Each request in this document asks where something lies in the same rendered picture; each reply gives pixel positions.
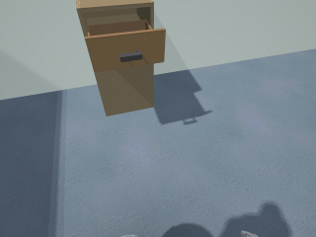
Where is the handle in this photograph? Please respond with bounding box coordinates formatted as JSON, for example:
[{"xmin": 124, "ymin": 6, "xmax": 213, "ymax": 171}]
[{"xmin": 119, "ymin": 49, "xmax": 142, "ymax": 62}]

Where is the drawer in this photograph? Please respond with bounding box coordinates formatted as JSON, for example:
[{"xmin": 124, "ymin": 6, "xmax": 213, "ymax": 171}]
[{"xmin": 85, "ymin": 20, "xmax": 166, "ymax": 73}]

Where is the cabinet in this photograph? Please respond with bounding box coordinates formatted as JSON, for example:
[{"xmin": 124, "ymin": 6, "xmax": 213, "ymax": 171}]
[{"xmin": 76, "ymin": 0, "xmax": 154, "ymax": 117}]

